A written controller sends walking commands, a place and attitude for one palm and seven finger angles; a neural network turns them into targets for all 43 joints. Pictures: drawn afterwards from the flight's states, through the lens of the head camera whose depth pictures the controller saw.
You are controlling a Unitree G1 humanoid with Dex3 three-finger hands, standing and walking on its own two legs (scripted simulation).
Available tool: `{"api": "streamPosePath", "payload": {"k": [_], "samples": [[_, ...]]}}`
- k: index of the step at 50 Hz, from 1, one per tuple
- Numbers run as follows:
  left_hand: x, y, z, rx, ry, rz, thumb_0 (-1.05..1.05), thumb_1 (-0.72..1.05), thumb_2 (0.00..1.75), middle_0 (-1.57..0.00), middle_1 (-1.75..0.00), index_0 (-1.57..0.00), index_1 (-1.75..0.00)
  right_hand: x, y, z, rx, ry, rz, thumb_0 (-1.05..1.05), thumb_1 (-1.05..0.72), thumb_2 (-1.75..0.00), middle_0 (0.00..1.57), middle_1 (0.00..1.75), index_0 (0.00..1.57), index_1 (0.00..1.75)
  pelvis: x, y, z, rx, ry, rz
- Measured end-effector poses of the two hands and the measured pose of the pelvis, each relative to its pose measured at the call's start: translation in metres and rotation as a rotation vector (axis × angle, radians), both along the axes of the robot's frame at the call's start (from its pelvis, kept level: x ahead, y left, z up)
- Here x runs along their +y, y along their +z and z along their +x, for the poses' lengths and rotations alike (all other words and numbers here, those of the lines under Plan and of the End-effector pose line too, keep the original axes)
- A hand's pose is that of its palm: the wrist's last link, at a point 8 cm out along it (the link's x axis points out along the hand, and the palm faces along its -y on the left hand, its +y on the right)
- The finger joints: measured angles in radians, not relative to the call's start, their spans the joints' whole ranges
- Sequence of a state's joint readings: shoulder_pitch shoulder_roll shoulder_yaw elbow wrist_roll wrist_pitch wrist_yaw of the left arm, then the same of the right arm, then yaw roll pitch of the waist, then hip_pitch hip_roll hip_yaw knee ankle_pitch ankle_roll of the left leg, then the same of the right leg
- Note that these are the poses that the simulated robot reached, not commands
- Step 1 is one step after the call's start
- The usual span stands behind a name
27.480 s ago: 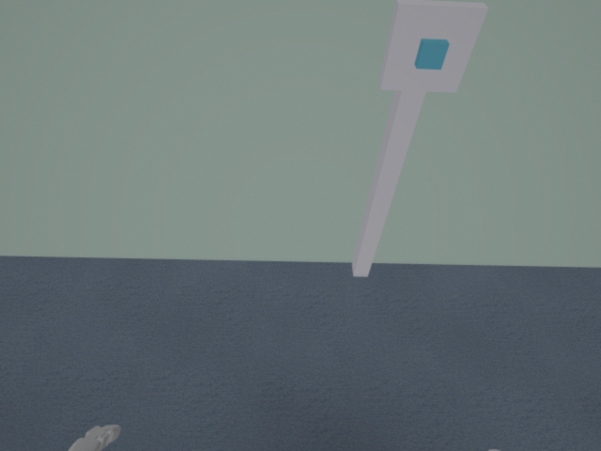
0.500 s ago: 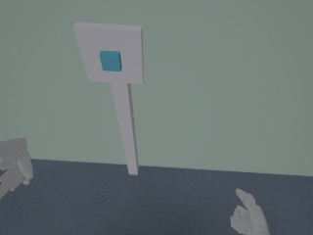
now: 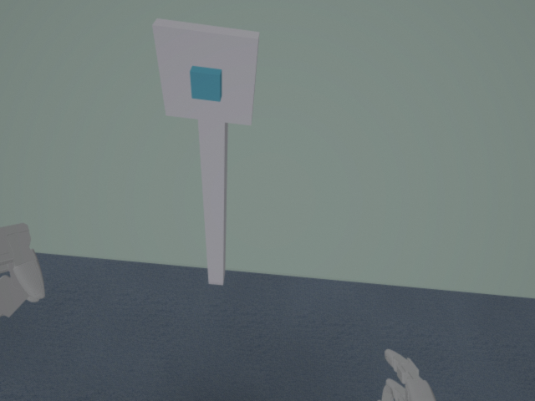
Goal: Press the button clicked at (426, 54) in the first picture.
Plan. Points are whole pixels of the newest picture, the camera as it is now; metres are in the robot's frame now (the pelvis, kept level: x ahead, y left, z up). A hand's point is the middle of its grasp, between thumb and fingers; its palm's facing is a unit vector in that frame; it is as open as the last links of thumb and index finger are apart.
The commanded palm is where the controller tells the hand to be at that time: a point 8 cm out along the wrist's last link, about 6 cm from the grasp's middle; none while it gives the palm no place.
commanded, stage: step back with the hand held close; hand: left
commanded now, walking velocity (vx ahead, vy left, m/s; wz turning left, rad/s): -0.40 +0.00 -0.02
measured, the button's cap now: (206, 83) +0.63 +0.16 +0.15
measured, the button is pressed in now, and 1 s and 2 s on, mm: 0 0 0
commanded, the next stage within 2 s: stop stepping back and stand still in 0.12 s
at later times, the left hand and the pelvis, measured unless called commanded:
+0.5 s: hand out of the picture +0.14 +0.27 +0.15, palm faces +0.42 -0.86 -0.28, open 3.0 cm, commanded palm +0.09 +0.30 +0.18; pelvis -0.05 +0.02 -0.02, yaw -1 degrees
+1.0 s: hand out of the picture +0.14 +0.31 +0.14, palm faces +0.40 -0.86 -0.31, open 3.1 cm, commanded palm +0.08 +0.34 +0.18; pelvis -0.07 +0.07 -0.01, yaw -4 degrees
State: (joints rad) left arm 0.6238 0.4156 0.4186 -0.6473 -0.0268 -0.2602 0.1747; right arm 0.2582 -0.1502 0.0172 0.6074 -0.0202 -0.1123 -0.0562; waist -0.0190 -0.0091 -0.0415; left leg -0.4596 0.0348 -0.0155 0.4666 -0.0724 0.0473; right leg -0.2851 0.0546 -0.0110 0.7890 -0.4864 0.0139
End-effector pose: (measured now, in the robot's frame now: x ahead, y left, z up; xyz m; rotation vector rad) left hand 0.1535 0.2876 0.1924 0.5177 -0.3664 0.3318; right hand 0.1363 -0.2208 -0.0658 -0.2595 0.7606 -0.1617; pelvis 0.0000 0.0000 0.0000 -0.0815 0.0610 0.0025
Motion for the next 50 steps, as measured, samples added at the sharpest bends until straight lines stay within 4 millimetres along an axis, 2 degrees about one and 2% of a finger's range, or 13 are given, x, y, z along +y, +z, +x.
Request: {"api": "streamPosePath", "payload": {"k": [7, 12, 16, 20, 24, 27, 31, 34, 37, 41, 45, 48, 50], "samples": [[-0.037, -0.011, -0.021, 0.070, -0.122, 0.005, 0.01, 0.89, 0.90, -1.31, -1.50, -1.31, -1.50, -0.008, -0.014, -0.013, -0.015, 0.060, 0.027, 0.01, -0.90, -0.90, 0.20, 0.30, 0.20, 0.30, -0.012, -0.009, -0.046, 0.032, -0.050, 0.034], [-0.044, 0.000, -0.044, 0.048, -0.184, 0.057, 0.01, 0.88, 0.90, -1.31, -1.50, -1.31, -1.50, -0.021, -0.015, -0.038, -0.028, -0.013, 0.025, 0.01, -0.91, -0.89, 0.20, 0.30, 0.20, 0.30, -0.013, -0.011, -0.062, -0.029, -0.055, 0.015], [-0.031, 0.004, -0.063, -0.002, -0.146, 0.061, 0.01, 0.88, 0.90, -1.31, -1.50, -1.31, -1.50, -0.032, -0.010, -0.057, -0.066, -0.072, -0.005, 0.01, -0.91, -0.90, 0.20, 0.30, 0.20, 0.30, -0.010, -0.015, -0.062, -0.075, -0.041, 0.021], [-0.008, -0.008, -0.072, -0.033, -0.060, -0.009, 0.01, 0.88, 0.90, -1.31, -1.50, -1.31, -1.50, -0.040, -0.011, -0.070, -0.075, -0.116, -0.054, 0.01, -0.91, -0.90, 0.20, 0.30, 0.20, 0.30, 0.002, -0.020, -0.057, -0.103, -0.037, 0.015], [0.017, -0.031, -0.059, -0.059, -0.002, -0.110, 0.00, 0.88, 0.90, -1.31, -1.50, -1.31, -1.50, -0.034, -0.014, -0.076, -0.038, -0.132, -0.105, 0.01, -0.91, -0.90, 0.20, 0.30, 0.20, 0.30, 0.016, -0.024, -0.048, -0.104, -0.016, 0.018], [0.026, -0.040, -0.042, -0.026, 0.005, -0.156, 0.01, 0.88, 0.90, -1.31, -1.50, -1.31, -1.50, -0.015, -0.006, -0.076, -0.040, -0.101, -0.101, 0.01, -0.91, -0.90, 0.20, 0.30, 0.20, 0.30, 0.024, -0.019, -0.058, -0.099, -0.040, 0.035], [0.014, -0.017, -0.037, -0.010, -0.097, -0.091, 0.01, 0.89, 0.90, -1.31, -1.50, -1.31, -1.50, 0.018, 0.010, -0.077, -0.080, -0.042, -0.039, 0.01, -0.91, -0.90, 0.20, 0.30, 0.20, 0.30, 0.029, -0.004, -0.073, -0.079, -0.055, 0.026], [0.003, 0.008, -0.049, -0.013, -0.185, -0.011, 0.01, 0.89, 0.90, -1.31, -1.50, -1.30, -1.50, 0.036, 0.018, -0.077, -0.109, -0.021, 0.013, 0.01, -0.91, -0.90, 0.20, 0.30, 0.20, 0.30, 0.032, 0.004, -0.075, -0.062, -0.069, 0.017], [0.002, 0.016, -0.062, 0.026, -0.197, 0.060, 0.01, 0.89, 0.90, -1.31, -1.50, -1.30, -1.50, 0.045, 0.015, -0.074, -0.120, -0.015, 0.047, 0.01, -0.90, -0.90, 0.20, 0.30, 0.20, 0.30, 0.035, 0.003, -0.074, -0.049, -0.072, 0.029], [0.022, 0.002, -0.072, 0.103, -0.106, 0.052, 0.00, 0.88, 0.90, -1.31, -1.50, -1.31, -1.50, 0.044, -0.004, -0.071, -0.081, -0.026, 0.054, 0.01, -0.90, -0.90, 0.21, 0.30, 0.21, 0.30, 0.044, -0.004, -0.077, -0.060, -0.076, 0.030], [0.050, -0.020, -0.073, 0.100, 0.017, -0.047, 0.00, 0.88, 0.90, -1.31, -1.50, -1.31, -1.50, 0.038, -0.016, -0.074, -0.025, -0.058, 0.016, 0.01, -0.90, -0.89, 0.21, 0.30, 0.20, 0.30, 0.055, -0.009, -0.066, -0.067, -0.068, 0.022], [0.062, -0.038, -0.064, 0.094, 0.062, -0.142, 0.01, 0.88, 0.90, -1.31, -1.50, -1.31, -1.50, 0.038, -0.013, -0.075, -0.011, -0.065, -0.026, 0.01, -0.91, -0.90, 0.20, 0.30, 0.20, 0.30, 0.063, -0.008, -0.064, -0.082, -0.061, 0.045], [0.060, -0.041, -0.056, 0.096, 0.044, -0.166, 0.01, 0.89, 0.90, -1.31, -1.50, -1.31, -1.50, 0.042, -0.006, -0.075, -0.031, -0.057, -0.040, 0.01, -0.91, -0.90, 0.20, 0.30, 0.20, 0.30, 0.066, -0.006, -0.067, -0.088, -0.066, 0.054]]}}
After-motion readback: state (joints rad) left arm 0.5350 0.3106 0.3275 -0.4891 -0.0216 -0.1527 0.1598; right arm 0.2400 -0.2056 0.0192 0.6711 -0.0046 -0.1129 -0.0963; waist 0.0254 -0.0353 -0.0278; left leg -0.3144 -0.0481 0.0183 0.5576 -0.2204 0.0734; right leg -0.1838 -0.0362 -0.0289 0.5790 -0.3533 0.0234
